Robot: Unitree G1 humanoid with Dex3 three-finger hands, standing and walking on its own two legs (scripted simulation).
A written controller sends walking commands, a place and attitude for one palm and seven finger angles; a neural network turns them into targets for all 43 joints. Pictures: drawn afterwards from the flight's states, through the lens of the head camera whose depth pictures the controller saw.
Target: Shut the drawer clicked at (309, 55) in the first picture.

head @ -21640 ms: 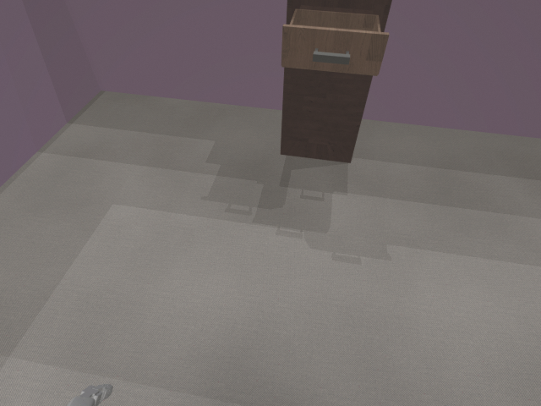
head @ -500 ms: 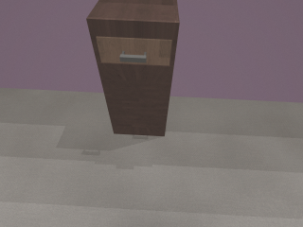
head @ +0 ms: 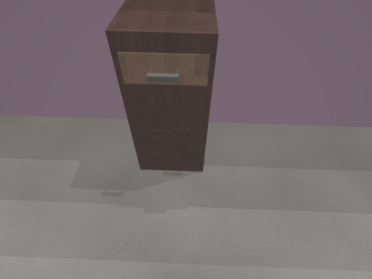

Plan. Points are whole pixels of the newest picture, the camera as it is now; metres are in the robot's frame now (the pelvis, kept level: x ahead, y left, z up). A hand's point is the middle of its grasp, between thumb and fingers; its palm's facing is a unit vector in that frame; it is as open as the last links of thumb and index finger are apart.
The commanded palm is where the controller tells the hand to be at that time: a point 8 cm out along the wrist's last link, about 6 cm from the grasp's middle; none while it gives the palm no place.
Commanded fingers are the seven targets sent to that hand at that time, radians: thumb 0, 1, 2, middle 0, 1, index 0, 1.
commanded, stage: let the arm hang, fingers relaxed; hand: left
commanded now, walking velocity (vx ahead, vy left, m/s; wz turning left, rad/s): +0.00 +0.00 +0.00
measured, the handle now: (163, 74) +0.85 +0.14 -0.03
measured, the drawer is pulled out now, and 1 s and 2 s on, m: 0.00 0.00 0.00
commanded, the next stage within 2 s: look to check the result in 0.08 s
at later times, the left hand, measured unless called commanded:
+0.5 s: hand out of the picture -0.01 +0.14 -0.18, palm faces +0.04 -0.99 -0.17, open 7.4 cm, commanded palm none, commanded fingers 0.00 0.90 0.90 -0.20 -0.30 -0.20 -0.30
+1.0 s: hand out of the picture +0.01 +0.13 -0.18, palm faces +0.04 -0.98 -0.18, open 7.4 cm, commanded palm none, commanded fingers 0.00 0.90 0.90 -0.20 -0.30 -0.20 -0.30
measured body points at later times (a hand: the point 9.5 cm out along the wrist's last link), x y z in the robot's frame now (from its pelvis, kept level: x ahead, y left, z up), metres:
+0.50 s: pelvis +0.01 -0.01 +0.00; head +0.03 -0.02 +0.45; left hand -0.01 +0.19 -0.16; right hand -0.02 -0.21 -0.17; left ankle +0.02 +0.10 -0.74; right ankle +0.01 -0.12 -0.74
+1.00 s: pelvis +0.02 -0.02 +0.00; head +0.03 -0.03 +0.45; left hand +0.00 +0.19 -0.16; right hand +0.00 -0.22 -0.17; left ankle +0.02 +0.10 -0.74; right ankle +0.01 -0.12 -0.74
